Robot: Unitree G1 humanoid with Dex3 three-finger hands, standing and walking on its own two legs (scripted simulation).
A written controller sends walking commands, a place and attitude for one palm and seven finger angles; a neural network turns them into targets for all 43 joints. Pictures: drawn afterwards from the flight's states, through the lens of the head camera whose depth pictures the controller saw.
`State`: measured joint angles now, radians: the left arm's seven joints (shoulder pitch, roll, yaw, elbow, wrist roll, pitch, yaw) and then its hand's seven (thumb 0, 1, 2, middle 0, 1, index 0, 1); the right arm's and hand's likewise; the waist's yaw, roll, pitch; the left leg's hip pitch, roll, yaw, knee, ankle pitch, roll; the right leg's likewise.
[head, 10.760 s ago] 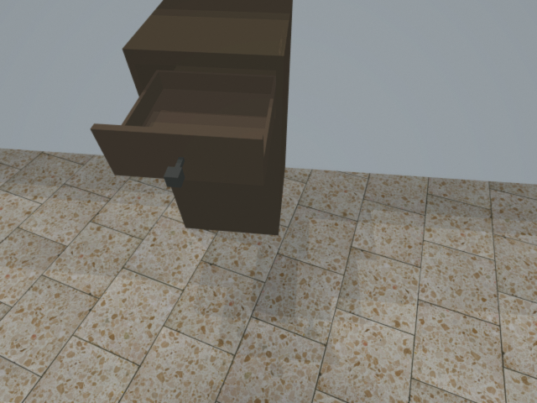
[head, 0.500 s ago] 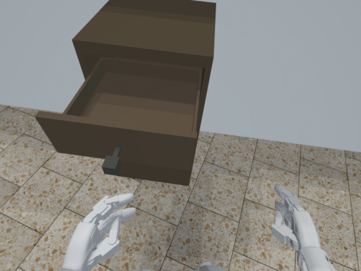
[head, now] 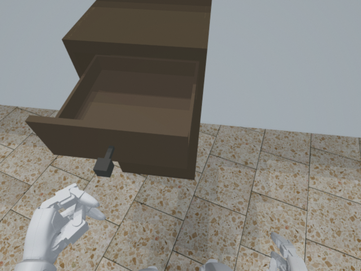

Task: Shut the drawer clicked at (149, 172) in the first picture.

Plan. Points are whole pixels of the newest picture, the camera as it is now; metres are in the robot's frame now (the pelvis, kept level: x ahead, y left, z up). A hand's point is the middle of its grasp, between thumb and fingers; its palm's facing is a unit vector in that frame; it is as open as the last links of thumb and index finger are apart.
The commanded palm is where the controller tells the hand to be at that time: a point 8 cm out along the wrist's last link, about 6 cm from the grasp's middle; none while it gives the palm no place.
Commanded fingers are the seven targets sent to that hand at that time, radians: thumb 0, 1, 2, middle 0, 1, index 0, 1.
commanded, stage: raise the hand and make a fist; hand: left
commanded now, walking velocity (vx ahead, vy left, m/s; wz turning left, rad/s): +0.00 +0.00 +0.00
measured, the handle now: (106, 160) +0.37 +0.20 +0.01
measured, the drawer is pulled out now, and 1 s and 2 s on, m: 0.29 0.29 0.29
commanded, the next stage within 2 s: bring the fist close to the handle in 0.98 s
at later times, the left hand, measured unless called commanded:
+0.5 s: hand (85, 229) +0.19 +0.16 +0.10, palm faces -0.13 -0.99 -0.02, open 3.2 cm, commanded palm +0.16 +0.23 +0.11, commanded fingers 0.00 0.90 0.90 -1.40 -1.60 -1.40 -1.60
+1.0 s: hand (78, 223) +0.19 +0.17 +0.11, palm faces -0.04 -1.00 -0.05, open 3.3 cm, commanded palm +0.16 +0.22 +0.11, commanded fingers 0.00 0.90 0.90 -1.40 -1.60 -1.40 -1.60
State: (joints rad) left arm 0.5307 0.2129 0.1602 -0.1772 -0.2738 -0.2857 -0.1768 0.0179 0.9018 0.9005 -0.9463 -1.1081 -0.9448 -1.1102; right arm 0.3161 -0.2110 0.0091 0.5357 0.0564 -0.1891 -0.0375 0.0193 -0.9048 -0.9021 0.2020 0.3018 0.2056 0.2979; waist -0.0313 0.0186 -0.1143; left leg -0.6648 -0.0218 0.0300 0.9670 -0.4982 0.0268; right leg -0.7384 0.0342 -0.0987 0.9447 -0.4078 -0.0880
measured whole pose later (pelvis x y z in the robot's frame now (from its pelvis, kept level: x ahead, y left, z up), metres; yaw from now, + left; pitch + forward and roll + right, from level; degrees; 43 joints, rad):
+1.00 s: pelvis +0.01 +0.04 +0.01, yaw +0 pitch +7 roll -1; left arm 0.62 0.20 0.00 -0.38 -0.19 -0.21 -0.13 0.02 0.90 0.90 -1.40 -1.60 -1.40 -1.60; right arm 0.29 -0.23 0.03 0.48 0.04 -0.23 -0.02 0.02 -0.91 -0.90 0.20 0.30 0.20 0.30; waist -0.01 0.05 -0.11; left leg -0.52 -0.05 0.03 0.89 -0.49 0.07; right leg -0.59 0.01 -0.08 0.85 -0.39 -0.04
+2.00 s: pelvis +0.00 +0.03 -0.02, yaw +1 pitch +17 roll -1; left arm 0.23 0.19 0.02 0.06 -0.19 -0.40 -0.20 0.02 0.90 0.90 -1.40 -1.60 -1.40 -1.60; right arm 0.23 -0.25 0.03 0.51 0.02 -0.20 0.00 0.02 -0.91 -0.90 0.20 0.30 0.20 0.30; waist -0.03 0.04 -0.14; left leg -0.85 -0.04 0.03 1.12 -0.56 0.06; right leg -0.91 0.01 -0.11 1.08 -0.46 -0.06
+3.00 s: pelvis +0.00 +0.03 -0.03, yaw +1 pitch +19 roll -2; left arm 0.01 0.20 0.00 0.23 -0.16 -0.38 -0.13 0.02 0.90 0.90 -1.40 -1.60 -1.45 -1.60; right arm 0.23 -0.25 0.04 0.52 0.02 -0.09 -0.01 0.01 -0.91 -0.90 0.20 0.30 0.20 0.30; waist -0.04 0.03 -0.15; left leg -0.92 -0.05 0.03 1.16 -0.57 0.07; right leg -0.97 0.00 -0.11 1.11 -0.47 -0.05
